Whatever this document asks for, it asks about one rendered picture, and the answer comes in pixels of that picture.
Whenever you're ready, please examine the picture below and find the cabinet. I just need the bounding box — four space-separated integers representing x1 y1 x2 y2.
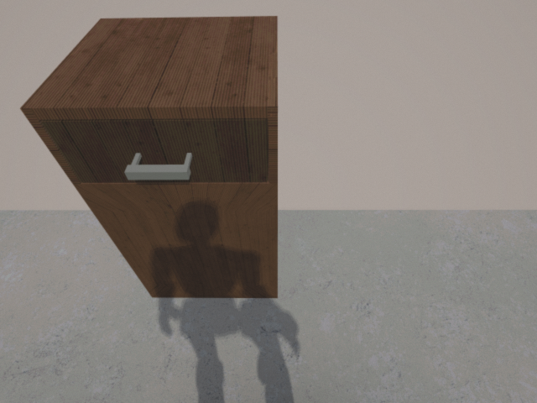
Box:
20 16 278 298

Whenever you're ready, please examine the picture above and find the handle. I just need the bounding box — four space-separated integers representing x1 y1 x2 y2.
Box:
124 153 192 180

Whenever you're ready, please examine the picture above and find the drawer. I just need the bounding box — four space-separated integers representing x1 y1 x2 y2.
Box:
42 118 269 182

